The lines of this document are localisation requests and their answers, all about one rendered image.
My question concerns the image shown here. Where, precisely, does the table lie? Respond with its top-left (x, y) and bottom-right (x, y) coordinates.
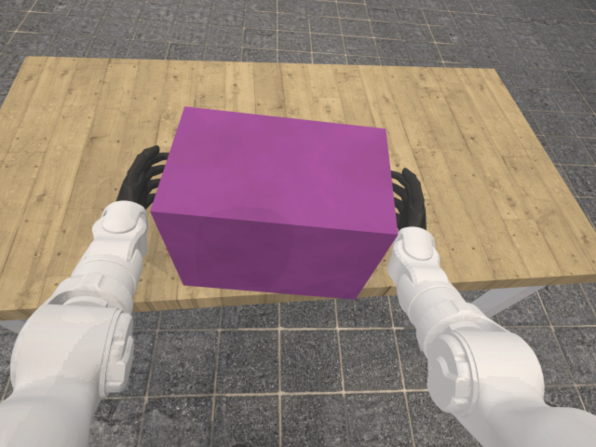
top-left (0, 56), bottom-right (596, 351)

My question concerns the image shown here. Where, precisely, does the left robot forearm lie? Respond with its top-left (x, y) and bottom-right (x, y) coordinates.
top-left (10, 200), bottom-right (148, 390)

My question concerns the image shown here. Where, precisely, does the left robot upper arm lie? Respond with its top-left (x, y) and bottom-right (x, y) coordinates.
top-left (0, 304), bottom-right (134, 447)

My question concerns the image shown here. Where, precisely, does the carton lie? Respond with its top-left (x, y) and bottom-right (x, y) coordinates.
top-left (150, 106), bottom-right (398, 300)

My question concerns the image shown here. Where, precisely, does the right robot upper arm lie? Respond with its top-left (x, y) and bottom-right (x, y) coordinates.
top-left (427, 331), bottom-right (596, 447)

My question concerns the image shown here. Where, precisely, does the robot left hand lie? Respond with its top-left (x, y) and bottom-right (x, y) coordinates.
top-left (116, 145), bottom-right (169, 210)

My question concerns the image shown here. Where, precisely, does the right robot forearm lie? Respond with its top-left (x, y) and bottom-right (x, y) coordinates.
top-left (387, 226), bottom-right (545, 391)

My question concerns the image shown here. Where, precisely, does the robot right hand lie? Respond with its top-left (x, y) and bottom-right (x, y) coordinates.
top-left (391, 168), bottom-right (427, 230)

